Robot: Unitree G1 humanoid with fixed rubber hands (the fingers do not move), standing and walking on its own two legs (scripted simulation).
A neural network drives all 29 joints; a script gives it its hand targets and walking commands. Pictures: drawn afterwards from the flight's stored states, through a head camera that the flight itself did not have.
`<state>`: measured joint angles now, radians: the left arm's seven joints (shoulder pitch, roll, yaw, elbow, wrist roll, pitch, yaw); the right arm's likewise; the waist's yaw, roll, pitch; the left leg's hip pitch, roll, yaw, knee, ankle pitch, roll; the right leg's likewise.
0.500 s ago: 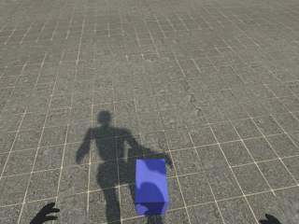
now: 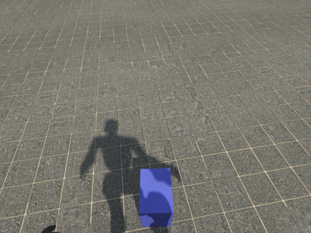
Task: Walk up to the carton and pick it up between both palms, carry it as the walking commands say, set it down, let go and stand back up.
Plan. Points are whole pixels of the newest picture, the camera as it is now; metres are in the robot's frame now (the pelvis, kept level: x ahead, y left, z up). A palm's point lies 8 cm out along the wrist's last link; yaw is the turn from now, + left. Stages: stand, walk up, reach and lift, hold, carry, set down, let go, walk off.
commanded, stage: walk up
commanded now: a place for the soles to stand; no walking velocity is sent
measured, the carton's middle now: (155, 198) +0.45 +0.02 -0.65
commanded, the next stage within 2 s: reach and lift in 0.40 s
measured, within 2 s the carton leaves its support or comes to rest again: neither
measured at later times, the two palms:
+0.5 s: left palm out of the picture +0.14 +0.31 -0.09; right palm out of the picture +0.13 -0.30 -0.09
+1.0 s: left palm (71, 210) +0.23 +0.27 -0.13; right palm (245, 212) +0.23 -0.25 -0.13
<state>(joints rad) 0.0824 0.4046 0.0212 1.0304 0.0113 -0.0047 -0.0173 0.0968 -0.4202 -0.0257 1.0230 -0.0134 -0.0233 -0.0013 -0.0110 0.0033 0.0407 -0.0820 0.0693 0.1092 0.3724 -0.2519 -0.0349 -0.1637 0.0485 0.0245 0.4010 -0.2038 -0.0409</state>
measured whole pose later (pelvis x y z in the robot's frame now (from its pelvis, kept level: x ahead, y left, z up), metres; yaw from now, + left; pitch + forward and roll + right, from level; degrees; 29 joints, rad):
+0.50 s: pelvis -0.01 +0.01 -0.01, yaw +3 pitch -1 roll +0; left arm 0.07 0.35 0.09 0.72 0.07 0.14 -0.05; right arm 0.14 -0.36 -0.16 0.69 -0.05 0.13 0.03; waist -0.02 0.00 0.10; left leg -0.17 0.04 0.05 0.48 -0.29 -0.02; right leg -0.23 0.02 -0.01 0.50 -0.25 -0.02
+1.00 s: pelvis -0.04 +0.02 -0.05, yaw +4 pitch +12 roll +0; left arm -0.26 0.24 0.11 0.61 0.02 0.28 0.03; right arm -0.24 -0.30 -0.19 0.65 -0.01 0.24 0.05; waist -0.05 0.01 0.08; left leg -0.70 0.00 0.01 0.89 -0.40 0.01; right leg -0.74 -0.02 -0.01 0.88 -0.35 0.00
